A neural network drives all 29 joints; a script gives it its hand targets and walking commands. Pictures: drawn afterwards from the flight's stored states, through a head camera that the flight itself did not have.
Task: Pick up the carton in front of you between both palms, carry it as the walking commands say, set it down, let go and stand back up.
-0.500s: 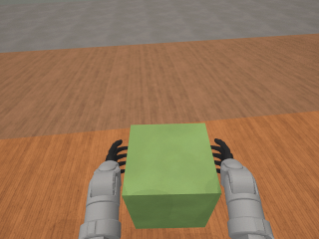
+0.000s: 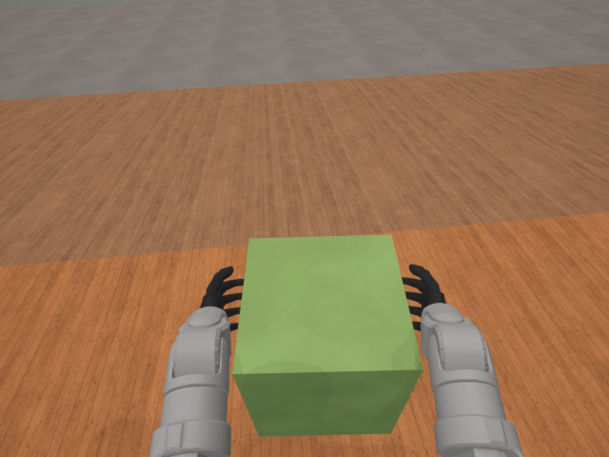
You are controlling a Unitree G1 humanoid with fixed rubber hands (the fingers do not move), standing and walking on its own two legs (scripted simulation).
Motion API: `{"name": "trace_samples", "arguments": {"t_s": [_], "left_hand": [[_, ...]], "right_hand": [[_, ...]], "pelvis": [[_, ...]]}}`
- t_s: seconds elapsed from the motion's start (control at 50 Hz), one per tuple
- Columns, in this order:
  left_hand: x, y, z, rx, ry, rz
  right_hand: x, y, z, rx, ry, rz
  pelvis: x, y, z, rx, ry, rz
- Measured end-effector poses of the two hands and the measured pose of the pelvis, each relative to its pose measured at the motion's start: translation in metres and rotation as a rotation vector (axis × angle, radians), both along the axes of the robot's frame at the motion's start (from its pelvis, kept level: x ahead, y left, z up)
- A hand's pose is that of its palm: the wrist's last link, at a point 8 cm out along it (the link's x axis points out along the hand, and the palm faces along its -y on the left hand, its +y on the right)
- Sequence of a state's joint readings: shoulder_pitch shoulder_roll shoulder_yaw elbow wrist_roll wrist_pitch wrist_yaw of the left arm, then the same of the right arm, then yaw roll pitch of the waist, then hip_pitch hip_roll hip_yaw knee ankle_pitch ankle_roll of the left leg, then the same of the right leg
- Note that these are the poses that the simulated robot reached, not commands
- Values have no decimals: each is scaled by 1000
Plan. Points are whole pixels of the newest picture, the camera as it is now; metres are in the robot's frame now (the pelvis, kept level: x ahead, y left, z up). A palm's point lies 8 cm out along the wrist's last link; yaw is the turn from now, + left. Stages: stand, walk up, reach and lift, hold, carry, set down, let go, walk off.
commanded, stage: hold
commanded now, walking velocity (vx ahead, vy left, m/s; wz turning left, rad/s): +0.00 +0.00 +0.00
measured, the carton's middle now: (322, 339) +0.30 +0.00 -0.03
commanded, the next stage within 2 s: carry in 0.42 s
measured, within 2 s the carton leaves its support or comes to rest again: neither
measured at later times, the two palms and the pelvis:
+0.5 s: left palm (214, 317) +0.29 +0.15 +0.05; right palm (432, 314) +0.29 -0.15 +0.05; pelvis +0.00 +0.00 +0.00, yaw +0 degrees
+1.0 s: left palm (217, 230) +0.44 +0.17 +0.08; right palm (401, 222) +0.44 -0.13 +0.08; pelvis +0.18 +0.01 +0.00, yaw +1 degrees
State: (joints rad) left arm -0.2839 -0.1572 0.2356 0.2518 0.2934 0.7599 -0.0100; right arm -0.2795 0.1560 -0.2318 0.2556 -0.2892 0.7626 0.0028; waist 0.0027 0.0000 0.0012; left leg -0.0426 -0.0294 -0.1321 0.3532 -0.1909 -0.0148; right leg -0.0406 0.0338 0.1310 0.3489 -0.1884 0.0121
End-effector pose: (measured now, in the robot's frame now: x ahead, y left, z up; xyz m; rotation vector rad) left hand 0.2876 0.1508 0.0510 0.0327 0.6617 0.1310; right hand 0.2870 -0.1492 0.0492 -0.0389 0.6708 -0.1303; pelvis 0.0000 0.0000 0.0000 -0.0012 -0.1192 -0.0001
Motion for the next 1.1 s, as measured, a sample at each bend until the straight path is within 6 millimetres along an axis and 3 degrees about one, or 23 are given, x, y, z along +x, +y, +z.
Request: {"name": "trace_samples", "arguments": {"t_s": [0.46, 0.6, 0.72, 0.9, 1.0, 1.1], "left_hand": [[0, 0, -1, -1, -5, 0], [15, 5, 6, -21, -56, 11], [45, 14, 15, -40, -31, 11], [110, -3, 23, -66, 20, 19], [149, 16, 29, -71, 43, 70], [215, 40, 28, -94, -16, 88]], "right_hand": [[-1, 0, -1, 1, -5, -1], [15, 5, 8, 16, -56, -18], [41, 14, 18, 32, -31, -41], [102, -3, 25, 70, 18, -83], [157, 16, 32, 68, 44, -37], [226, 40, 34, 65, -15, -27]], "pelvis": [[0, 1, -2, 0, 41, 1], [16, 6, -10, -3, 132, 8], [53, 14, -13, 1, 179, -30], [128, 4, -9, -13, 222, 19], [178, 12, -3, 17, 228, 17], [240, 32, -21, 22, 199, -10]]}}
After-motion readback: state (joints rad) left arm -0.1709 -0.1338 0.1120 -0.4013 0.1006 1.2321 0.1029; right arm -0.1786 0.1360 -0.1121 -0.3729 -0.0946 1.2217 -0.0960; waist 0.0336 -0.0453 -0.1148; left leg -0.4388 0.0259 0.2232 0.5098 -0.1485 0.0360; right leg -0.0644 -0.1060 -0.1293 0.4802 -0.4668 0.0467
